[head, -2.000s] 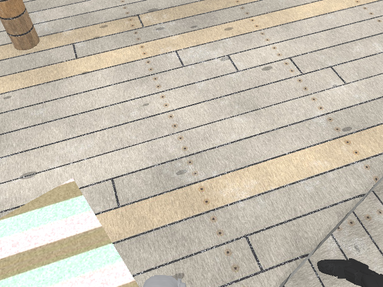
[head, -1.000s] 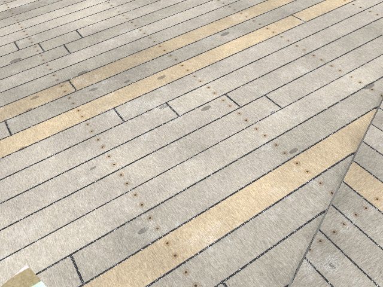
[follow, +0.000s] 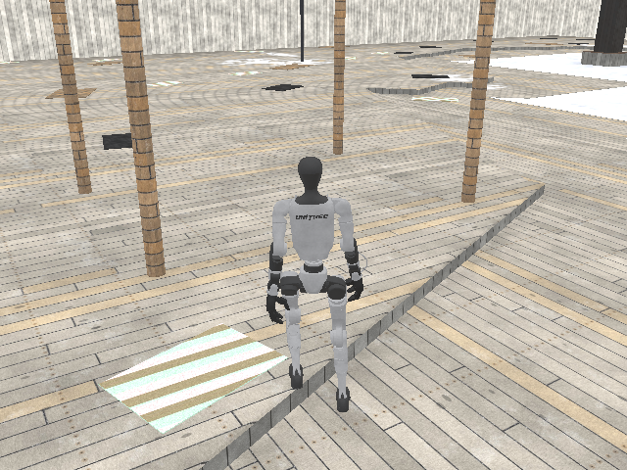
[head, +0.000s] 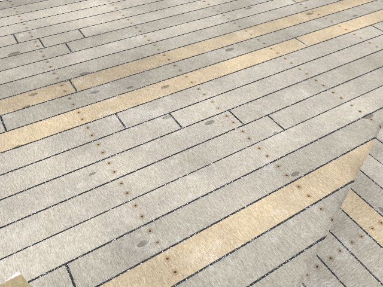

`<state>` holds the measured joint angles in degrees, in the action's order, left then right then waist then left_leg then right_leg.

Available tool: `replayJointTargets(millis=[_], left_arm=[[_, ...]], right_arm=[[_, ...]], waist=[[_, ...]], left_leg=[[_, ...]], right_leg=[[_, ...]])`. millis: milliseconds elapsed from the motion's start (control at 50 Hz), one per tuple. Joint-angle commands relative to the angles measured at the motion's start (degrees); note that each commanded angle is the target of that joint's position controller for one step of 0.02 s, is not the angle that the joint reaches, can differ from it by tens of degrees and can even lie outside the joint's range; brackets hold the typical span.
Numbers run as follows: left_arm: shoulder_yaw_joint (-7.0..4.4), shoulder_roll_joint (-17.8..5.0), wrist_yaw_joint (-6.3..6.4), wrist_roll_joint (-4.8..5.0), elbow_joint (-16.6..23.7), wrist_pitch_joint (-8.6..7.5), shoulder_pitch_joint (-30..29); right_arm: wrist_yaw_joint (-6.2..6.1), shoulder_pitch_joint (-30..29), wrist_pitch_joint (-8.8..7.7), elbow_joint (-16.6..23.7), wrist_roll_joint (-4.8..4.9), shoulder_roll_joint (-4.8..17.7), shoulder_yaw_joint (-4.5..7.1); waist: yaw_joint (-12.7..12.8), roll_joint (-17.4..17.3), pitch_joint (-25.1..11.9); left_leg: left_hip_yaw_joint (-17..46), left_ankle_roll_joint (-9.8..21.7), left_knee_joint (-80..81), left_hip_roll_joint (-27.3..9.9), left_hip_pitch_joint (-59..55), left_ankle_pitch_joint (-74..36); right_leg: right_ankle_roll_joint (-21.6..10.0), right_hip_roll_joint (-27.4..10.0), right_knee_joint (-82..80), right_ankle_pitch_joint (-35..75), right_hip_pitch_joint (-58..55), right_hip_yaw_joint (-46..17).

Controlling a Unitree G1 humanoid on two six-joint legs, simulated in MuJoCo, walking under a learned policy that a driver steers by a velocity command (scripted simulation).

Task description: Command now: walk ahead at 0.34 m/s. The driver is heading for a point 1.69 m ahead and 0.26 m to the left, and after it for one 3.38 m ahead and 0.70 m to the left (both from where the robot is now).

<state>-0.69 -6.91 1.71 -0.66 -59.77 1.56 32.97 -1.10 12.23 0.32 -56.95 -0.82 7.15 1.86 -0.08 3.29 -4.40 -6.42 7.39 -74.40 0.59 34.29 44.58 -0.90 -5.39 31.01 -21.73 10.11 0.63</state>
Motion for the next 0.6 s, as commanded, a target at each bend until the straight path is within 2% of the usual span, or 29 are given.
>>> replayJointTargets(millis=[20, 40, 60, 80, 100, 120, 140, 160, 180, 200, 220, 240, 260, 280, 300, 320, 340, 360, 380, 400, 420, 440, 460, 480, 500, 520, 540, 560, 600], left_arm=[[-0.80, -3.8, 1.25, 3.02, 10.2, -4.24, -17.4], [-0.78, -2.5, 0.66, 3.27, 10.5, -6.00, -18.1], [-0.51, -1.6, 0.33, 3.12, 11.2, -7.09, -18.3], [-0.58, -1.6, 0.17, 2.95, 11.3, -7.45, -19.2], [-0.87, -2.1, -0.32, 2.90, 11.4, -7.29, -19.4], [-0.94, -2.1, -0.89, 3.27, 11.8, -6.95, -19.4], [-0.83, -2.3, -1.33, 3.38, 12.8, -6.67, -20.9], [-0.40, -1.4, -1.66, 3.00, 13.9, -6.49, -23.4], [-0.09, -1.8, -2.06, 2.88, 15.4, -6.46, -25.8], [0.16, -2.5, -2.39, 2.63, 17.0, -6.48, -28.2], [0.58, -3.8, -2.63, 2.14, 19.6, -7.02, -33.1], [0.79, -4.2, -2.90, 1.54, 21.3, -7.42, -36.7], [1.44, -4.3, -3.58, 1.15, 22.3, -7.94, -38.3], [1.65, -4.2, -4.14, 1.45, 23.9, -8.16, -40.7], [1.87, -3.1, -4.44, 2.73, 24.4, -7.97, -41.4], [0.92, -5.4, -4.32, 3.17, 24.2, -7.69, -41.2], [-0.34, -8.1, -4.26, 3.11, 24.2, -7.77, -39.2], [-1.48, -10.6, -4.23, 2.74, 23.7, -7.88, -36.8], [-2.55, -12.3, -4.03, 2.71, 22.6, -7.76, -32.7], [-3.95, -14.1, -3.61, 3.11, 19.5, -7.16, -24.1], [-4.83, -15.7, -3.21, 3.31, 16.2, -6.07, -14.7], [-5.10, -18.6, -2.75, 2.46, 13.4, -5.09, -6.8], [-4.70, -19.9, -3.41, -0.31, 14.4, -6.16, -8.9], [-3.82, -14.2, -3.65, -0.77, 14.9, -6.84, -14.0], [-2.99, -10.9, -3.85, -0.04, 15.6, -7.52, -19.0], [-2.55, -10.1, -4.34, 0.31, 15.3, -8.19, -22.0], [-1.92, -8.7, -4.79, 0.35, 14.8, -8.65, -23.1], [-1.31, -7.3, -4.99, 0.03, 13.7, -9.03, -23.1], [-0.99, -7.4, -5.01, 0.30, 11.6, -9.45, -21.5]], right_arm=[[-1.08, 14.7, -4.84, -0.5, 2.49, 13.8, 3.27], [-0.71, 12.4, -6.72, -0.8, 1.99, 13.0, 2.51], [-0.18, 10.5, -7.76, -1.7, 1.68, 10.0, 1.53], [0.41, 11.2, -7.95, -3.7, 1.07, 6.4, 0.44], [0.91, 12.5, -7.83, -5.1, 0.40, 3.4, -0.45], [1.11, 13.7, -7.57, -6.2, 0.04, 2.4, -0.83], [0.98, 14.2, -7.49, -6.6, 0.38, 2.6, -1.07], [0.81, 16.4, -7.52, -7.4, 0.37, 2.7, -1.35], [0.48, 16.9, -7.71, -7.4, 0.38, 3.0, -1.58], [0.04, 16.4, -7.81, -7.0, 0.36, 3.6, -1.70], [-0.60, 15.2, -7.94, -6.1, 1.19, 4.7, -1.47], [-1.40, 15.9, -7.88, -6.3, 1.32, 5.3, -1.56], [-2.18, 14.8, -7.73, -4.9, 1.64, 6.5, -1.46], [-2.62, 16.1, -7.57, -4.9, 2.73, 6.6, -1.47], [-2.73, 16.7, -7.96, -4.4, 3.21, 8.7, -1.09], [-2.50, 17.3, -8.32, -4.5, 3.12, 11.0, -0.64], [-2.18, 15.8, -8.72, -3.5, 2.99, 13.5, -0.22], [-1.97, 15.8, -8.54, -3.2, 2.93, 14.9, 0.34], [-1.74, 16.3, -7.89, -3.3, 2.45, 15.6, 0.81], [-1.34, 15.5, -6.87, -2.9, 1.37, 15.9, 1.10], [-0.87, 13.0, -6.28, -1.5, 0.39, 15.1, 1.10], [-0.29, 11.8, -6.30, 1.4, -1.48, 9.1, -0.39], [0.84, 22.0, -7.72, 2.4, 0.66, 0.3, -2.40], [1.13, 18.6, -9.12, 2.5, 2.33, 6.3, -1.08], [1.13, 11.7, -9.28, 4.5, 3.32, 10.3, -0.20], [0.80, 8.0, -9.13, 5.6, 2.79, 11.1, -0.13], [0.79, 6.7, -8.64, 6.5, 2.08, 11.7, 0.18], [1.17, 7.4, -7.87, 6.8, 2.15, 11.4, 0.30], [1.33, 6.4, -6.82, 7.9, 2.14, 10.1, 0.11]], waist=[[-12.3, -15.1, 11.1], [-9.2, -13.5, 13.3], [-6.4, -12.1, 14.8], [-5.0, -10.9, 14.3], [-3.7, -8.6, 12.7], [-2.6, -7.8, 11.2], [-2.0, -7.3, 11.3], [-2.7, -8.4, 11.8], [-2.3, -6.6, 12.5], [-1.8, -5.2, 12.9], [-2.0, -3.9, 13.9], [-2.7, -4.5, 13.6], [-2.6, -2.3, 11.8], [-3.4, -2.7, 10.4], [-3.5, -5.5, 9.0], [-2.7, -6.4, 8.6], [-0.1, -9.6, 6.8], [2.1, -11.2, 5.1], [4.8, -13.1, 2.7], [8.9, -14.3, -0.8], [12.8, -14.5, -4.7], [11.9, -5.0, -11.4], [4.0, 15.6, -20.4], [4.3, 11.7, -16.9], [3.4, 4.8, -8.9], [1.4, -1.2, -5.7], [-0.2, -2.1, -3.2], [-1.9, -1.0, -2.2], [-2.9, 0.1, 0.5]], left_leg=[[69.4, 17.9, 60.4, -19.3, -20.9, 19.0], [70.8, 17.4, 60.1, -19.9, -20.6, 12.4], [64.2, 16.0, 55.1, -20.2, -19.1, -0.8], [55.7, 14.1, 49.8, -19.5, -17.3, -12.4], [46.5, 11.4, 46.4, -17.4, -16.9, -16.5], [40.1, 9.3, 46.2, -15.5, -18.2, -16.6], [36.2, 7.8, 48.1, -14.6, -20.4, -17.3], [35.4, 7.9, 50.8, -14.9, -23.5, -18.8], [33.7, 7.2, 52.9, -14.9, -25.9, -20.4], [31.0, 6.3, 55.3, -14.5, -27.3, -22.9], [26.5, 5.0, 60.1, -12.6, -26.3, -25.8], [24.5, 4.3, 61.8, -12.4, -26.6, -29.3], [19.3, 4.3, 65.0, -9.7, -21.3, -31.6], [14.8, 3.2, 68.7, -7.5, -16.4, -32.4], [12.8, 3.2, 73.4, -7.8, -12.1, -33.2], [11.0, 3.1, 73.3, -7.9, -16.4, -39.2], [9.9, 2.5, 70.5, -9.1, -22.2, -54.8], [8.0, 1.0, 65.5, -9.2, -28.4, -68.4], [7.7, -0.6, 59.1, -10.1, -32.3, -77.5], [7.2, -2.1, 48.9, -10.2, -34.4, -83.2], [7.2, -3.5, 36.5, -9.5, -29.8, -78.5], [7.6, -3.7, 18.8, -4.9, -15.8, -44.0], [14.2, -4.6, -0.6, 3.0, 0.6, -17.2], [17.6, -3.1, -8.7, 0.8, 3.3, -19.4], [15.6, -2.6, -8.4, -1.9, 4.4, -24.8], [14.2, -2.7, -7.6, -4.4, 2.6, -28.6], [13.5, -2.6, -5.7, -5.9, 1.7, -31.1], [13.7, -2.2, -4.5, -7.6, 0.3, -32.9], [12.6, -1.9, -2.5, -8.7, 1.8, -34.0]], right_leg=[[-0.1, 9.5, 37.2, -6.3, 37.9, -8.5], [-1.3, 8.3, 46.0, -3.7, 43.3, -12.1], [-2.1, 6.9, 49.7, -1.3, 45.7, -11.5], [-2.7, 6.6, 53.8, -1.8, 45.7, -9.7], [-3.7, 6.3, 55.5, -1.1, 45.5, -8.7], [-4.5, 5.9, 56.1, 0.5, 46.7, -8.0], [-5.0, 4.9, 53.8, 2.7, 49.1, -7.7], [-4.8, 5.1, 58.0, 0.5, 53.7, -6.0], [-4.7, 3.8, 56.0, 2.0, 57.1, -7.1], [-4.4, 2.5, 51.4, 4.5, 58.6, -6.7], [-3.5, 1.4, 40.3, 8.3, 56.5, -3.6], [-2.3, 1.1, 35.7, 12.1, 54.2, -1.4], [-1.4, 1.3, 24.8, 19.6, 43.1, 2.7], [-0.6, 2.4, 13.5, 25.8, 29.8, 4.3], [0.4, 4.5, 7.4, 27.9, 16.9, 5.8], [0.7, 6.0, 5.2, 29.5, 13.2, 5.8], [-0.1, 7.5, 3.8, 28.2, 10.5, 5.6], [-1.0, 8.7, 2.0, 26.6, 9.0, 5.7], [-2.4, 9.7, 0.3, 25.1, 5.0, 5.7], [-5.0, 9.6, -2.4, 23.4, -1.5, 4.5], [-7.1, 5.2, -3.3, 23.6, -12.2, 0.5], [-7.9, -6.0, 2.3, 20.8, -28.9, -12.3], [-17.8, -16.9, -7.6, 13.9, -39.8, -40.0], [-17.4, -15.5, -15.2, 10.9, -31.6, -43.2], [-15.1, -13.0, -16.0, 12.6, -21.8, -31.3], [-14.0, -11.2, -17.0, 17.2, -13.8, -24.5], [-13.5, -8.8, -18.4, 21.0, -8.0, -20.1], [-13.3, -7.2, -19.8, 21.0, -4.5, -17.0], [-13.6, -6.0, -22.8, 18.1, -0.6, -15.0]])
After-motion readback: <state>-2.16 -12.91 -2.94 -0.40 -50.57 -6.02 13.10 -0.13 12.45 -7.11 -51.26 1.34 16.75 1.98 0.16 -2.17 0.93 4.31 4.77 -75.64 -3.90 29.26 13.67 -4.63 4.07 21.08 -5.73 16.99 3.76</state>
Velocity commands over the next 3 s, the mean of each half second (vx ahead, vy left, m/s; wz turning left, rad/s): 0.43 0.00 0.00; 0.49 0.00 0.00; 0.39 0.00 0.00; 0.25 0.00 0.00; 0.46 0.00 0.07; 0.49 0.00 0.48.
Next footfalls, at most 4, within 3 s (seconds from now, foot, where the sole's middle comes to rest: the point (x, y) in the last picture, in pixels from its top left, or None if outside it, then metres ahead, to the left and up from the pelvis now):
0.44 right None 0.44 -0.16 -0.66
1.04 left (176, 215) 0.79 0.06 -0.66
1.52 right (224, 166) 1.03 -0.13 -0.66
1.88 left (169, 180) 0.95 0.09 -0.66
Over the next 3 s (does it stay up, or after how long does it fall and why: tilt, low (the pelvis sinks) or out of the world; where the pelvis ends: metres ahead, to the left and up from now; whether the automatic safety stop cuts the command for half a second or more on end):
stays up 1.43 0.02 0.10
